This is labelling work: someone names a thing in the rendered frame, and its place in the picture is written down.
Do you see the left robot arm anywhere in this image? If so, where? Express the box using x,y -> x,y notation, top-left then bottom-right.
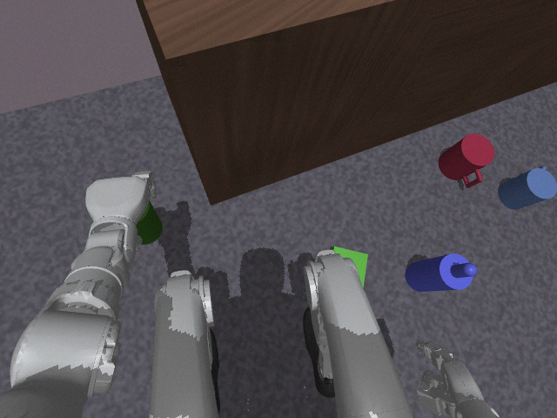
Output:
0,217 -> 138,418

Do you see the left robot hand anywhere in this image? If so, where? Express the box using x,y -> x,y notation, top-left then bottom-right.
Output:
85,171 -> 157,250

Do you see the right robot hand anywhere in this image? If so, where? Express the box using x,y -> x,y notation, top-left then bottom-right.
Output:
416,340 -> 485,418

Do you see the right robot arm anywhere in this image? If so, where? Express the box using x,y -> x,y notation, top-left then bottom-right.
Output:
455,400 -> 500,418

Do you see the right robot foot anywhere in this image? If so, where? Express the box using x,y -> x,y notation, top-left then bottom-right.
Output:
303,307 -> 335,398

